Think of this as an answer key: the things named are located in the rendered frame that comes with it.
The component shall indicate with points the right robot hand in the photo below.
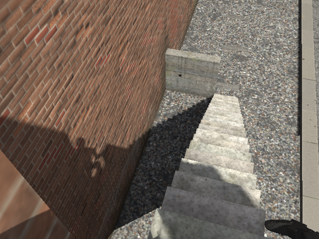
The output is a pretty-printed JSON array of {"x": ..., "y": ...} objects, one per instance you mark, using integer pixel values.
[{"x": 291, "y": 228}]

